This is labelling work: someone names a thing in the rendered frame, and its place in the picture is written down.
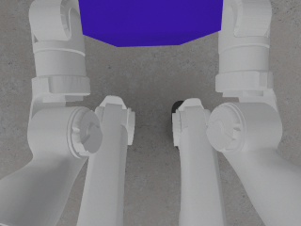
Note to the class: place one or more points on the right robot upper arm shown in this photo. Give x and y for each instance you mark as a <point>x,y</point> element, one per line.
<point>248,134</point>

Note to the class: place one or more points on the right robot shin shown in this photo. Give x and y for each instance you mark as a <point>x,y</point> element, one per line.
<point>196,102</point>

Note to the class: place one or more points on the carton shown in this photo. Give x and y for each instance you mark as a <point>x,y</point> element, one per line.
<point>134,23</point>

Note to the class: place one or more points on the left robot forearm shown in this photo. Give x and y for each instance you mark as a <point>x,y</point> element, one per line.
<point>59,51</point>

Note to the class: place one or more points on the right robot forearm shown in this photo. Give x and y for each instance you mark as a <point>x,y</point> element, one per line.
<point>243,48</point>

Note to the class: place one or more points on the left robot upper arm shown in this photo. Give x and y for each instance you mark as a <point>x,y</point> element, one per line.
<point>60,139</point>

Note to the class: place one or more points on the robot right thigh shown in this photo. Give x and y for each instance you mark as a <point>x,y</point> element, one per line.
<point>202,202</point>

